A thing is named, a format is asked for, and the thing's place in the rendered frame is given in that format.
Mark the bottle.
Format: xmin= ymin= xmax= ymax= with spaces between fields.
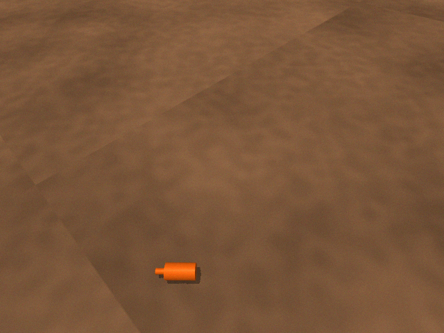
xmin=155 ymin=262 xmax=197 ymax=280

